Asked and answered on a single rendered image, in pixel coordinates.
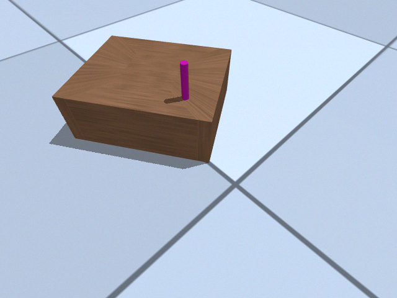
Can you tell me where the can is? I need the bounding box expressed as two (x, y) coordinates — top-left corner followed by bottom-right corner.
(180, 60), (189, 100)

